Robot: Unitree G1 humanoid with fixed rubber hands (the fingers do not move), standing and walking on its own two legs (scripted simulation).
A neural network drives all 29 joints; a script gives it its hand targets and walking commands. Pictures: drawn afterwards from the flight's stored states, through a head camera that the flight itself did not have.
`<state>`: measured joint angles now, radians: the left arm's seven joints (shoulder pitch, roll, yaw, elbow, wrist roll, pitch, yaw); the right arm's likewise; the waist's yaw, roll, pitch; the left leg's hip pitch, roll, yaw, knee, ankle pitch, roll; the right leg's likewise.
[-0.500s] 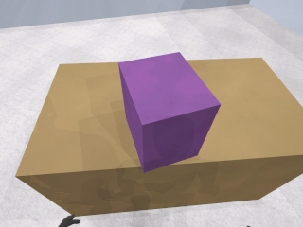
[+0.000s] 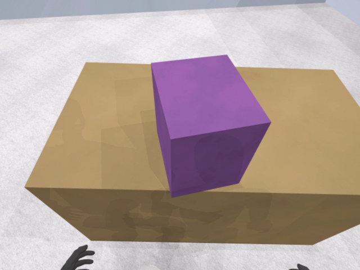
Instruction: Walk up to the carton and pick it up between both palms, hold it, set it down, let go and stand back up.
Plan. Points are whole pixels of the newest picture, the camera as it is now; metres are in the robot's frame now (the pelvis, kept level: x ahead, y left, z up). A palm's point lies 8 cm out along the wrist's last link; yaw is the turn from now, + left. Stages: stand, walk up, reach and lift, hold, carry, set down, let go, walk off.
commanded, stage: walk up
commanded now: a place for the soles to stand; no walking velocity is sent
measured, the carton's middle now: (198, 128) +0.46 -0.03 +0.02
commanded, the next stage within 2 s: none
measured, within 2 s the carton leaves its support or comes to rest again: neither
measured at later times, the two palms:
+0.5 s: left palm out of the picture +0.07 +0.27 -0.11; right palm out of the picture +0.11 -0.28 -0.09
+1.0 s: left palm out of the picture +0.05 +0.26 -0.11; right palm out of the picture +0.13 -0.28 -0.08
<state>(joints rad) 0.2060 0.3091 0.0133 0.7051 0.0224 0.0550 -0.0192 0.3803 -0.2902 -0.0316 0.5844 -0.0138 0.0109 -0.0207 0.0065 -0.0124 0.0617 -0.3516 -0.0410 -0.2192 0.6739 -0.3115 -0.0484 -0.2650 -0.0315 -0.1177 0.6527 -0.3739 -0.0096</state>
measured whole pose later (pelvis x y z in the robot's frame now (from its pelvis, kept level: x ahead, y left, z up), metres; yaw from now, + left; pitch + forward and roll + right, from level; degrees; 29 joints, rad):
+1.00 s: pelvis +0.00 -0.02 +0.00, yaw +6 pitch -1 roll -1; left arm 0.30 0.33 0.00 0.68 0.02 0.06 -0.02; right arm 0.32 -0.29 -0.02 0.60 -0.02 0.02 -0.03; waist 0.02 0.00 0.05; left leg -0.37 -0.02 -0.20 0.68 -0.30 -0.04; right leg -0.23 -0.05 -0.23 0.65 -0.40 -0.03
